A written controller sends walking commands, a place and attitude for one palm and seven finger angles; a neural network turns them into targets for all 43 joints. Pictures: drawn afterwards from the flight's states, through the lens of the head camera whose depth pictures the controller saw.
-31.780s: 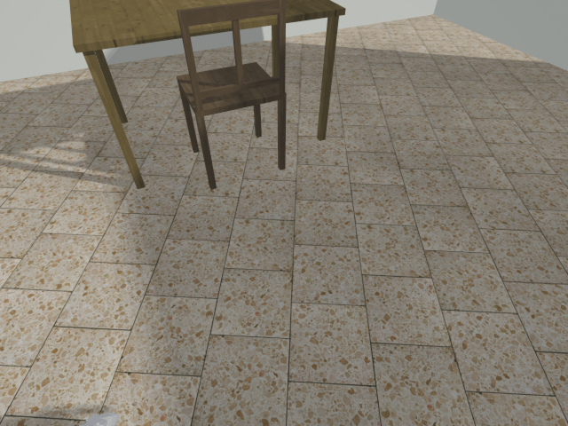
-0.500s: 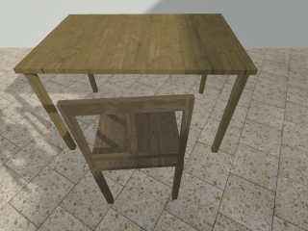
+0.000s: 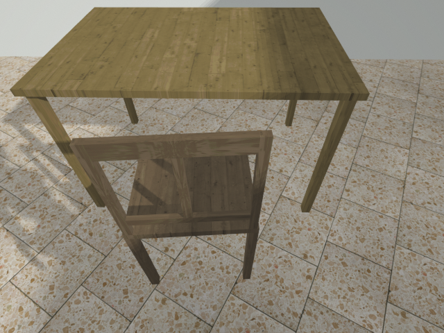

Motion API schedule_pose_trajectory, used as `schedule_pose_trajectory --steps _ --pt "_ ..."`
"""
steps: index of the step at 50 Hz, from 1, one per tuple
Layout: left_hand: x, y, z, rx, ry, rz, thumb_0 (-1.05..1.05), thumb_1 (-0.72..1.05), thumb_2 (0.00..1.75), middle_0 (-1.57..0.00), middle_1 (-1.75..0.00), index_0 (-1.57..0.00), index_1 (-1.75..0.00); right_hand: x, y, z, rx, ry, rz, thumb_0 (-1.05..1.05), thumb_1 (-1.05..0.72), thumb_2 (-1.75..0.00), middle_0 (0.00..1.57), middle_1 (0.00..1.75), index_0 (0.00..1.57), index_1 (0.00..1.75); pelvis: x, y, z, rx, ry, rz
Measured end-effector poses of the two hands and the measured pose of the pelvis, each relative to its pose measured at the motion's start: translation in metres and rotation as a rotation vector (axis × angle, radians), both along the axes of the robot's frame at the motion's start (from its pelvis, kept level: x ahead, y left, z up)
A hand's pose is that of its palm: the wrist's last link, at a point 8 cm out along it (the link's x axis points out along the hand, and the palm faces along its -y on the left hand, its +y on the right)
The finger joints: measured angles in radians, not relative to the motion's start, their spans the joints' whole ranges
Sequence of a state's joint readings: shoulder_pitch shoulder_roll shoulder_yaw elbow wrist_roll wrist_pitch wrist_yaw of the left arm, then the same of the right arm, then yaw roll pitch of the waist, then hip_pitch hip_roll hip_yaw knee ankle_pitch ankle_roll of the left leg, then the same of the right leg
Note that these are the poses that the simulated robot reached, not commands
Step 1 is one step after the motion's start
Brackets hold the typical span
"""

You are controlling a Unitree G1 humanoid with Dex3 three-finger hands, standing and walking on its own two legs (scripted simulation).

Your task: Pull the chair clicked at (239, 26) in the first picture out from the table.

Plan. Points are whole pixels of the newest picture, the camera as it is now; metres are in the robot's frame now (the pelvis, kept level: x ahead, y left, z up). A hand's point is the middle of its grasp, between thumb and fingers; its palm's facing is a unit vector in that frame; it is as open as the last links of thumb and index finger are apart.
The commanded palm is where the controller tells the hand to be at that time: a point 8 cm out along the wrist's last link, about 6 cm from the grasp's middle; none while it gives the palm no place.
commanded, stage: come to a stop and stand still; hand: left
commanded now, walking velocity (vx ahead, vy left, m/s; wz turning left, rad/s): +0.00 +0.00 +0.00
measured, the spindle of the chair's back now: (183, 189) +0.47 +0.14 -0.09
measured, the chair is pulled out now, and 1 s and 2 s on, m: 0.21 0.21 0.21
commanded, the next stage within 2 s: look again from close up in 0.04 s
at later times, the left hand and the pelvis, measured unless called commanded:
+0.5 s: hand out of the picture -0.02 +0.17 -0.17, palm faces +0.04 -0.98 -0.19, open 7.3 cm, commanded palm none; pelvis -0.01 -0.01 +0.00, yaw +0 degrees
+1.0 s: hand out of the picture -0.02 +0.17 -0.17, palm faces +0.04 -0.98 -0.18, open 7.3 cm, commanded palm none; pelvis -0.01 +0.00 +0.00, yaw +0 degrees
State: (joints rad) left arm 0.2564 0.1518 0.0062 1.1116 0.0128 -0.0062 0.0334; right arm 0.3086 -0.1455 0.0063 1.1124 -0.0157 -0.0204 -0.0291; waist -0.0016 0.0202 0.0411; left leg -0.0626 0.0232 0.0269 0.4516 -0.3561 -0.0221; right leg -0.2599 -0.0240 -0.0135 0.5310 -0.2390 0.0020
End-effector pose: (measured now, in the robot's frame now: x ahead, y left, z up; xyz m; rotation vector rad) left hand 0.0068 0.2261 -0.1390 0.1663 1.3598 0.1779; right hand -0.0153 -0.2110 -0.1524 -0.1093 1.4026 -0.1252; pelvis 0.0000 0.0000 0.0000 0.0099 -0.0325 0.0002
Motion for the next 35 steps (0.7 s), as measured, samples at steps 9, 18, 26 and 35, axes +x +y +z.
schedule_pose_trajectory --steps 9,18,26,35 --pt "-0.005 -0.004 0.001 -0.001 -0.007 0.003 0.01 0.92 0.90 -0.20 -0.30 -0.20 -0.30 -0.005 -0.001 0.001 0.011 0.001 0.001 0.00 -0.91 -0.90 0.20 0.29 0.20 0.30 -0.006 -0.005 0.001 0.001 -0.002 0.001" --pt "-0.019 -0.009 0.000 -0.015 0.018 0.011 0.01 0.92 0.90 -0.20 -0.30 -0.20 -0.30 -0.022 0.000 0.003 0.013 0.037 -0.005 0.00 -0.91 -0.90 0.20 0.29 0.20 0.30 -0.011 -0.006 0.002 0.001 0.001 0.001" --pt "-0.029 -0.012 -0.003 -0.030 0.038 0.018 0.01 0.92 0.90 -0.20 -0.30 -0.20 -0.30 -0.035 0.004 0.005 0.012 0.066 -0.015 0.00 -0.91 -0.90 0.20 0.29 0.20 0.30 -0.013 -0.005 0.002 0.000 0.002 0.002" --pt "-0.033 -0.013 -0.004 -0.040 0.046 0.021 0.01 0.92 0.90 -0.20 -0.30 -0.20 -0.30 -0.039 0.011 0.005 0.017 0.069 -0.023 0.00 -0.91 -0.90 0.20 0.29 0.20 0.30 -0.014 -0.002 0.002 -0.002 0.001 -0.001"
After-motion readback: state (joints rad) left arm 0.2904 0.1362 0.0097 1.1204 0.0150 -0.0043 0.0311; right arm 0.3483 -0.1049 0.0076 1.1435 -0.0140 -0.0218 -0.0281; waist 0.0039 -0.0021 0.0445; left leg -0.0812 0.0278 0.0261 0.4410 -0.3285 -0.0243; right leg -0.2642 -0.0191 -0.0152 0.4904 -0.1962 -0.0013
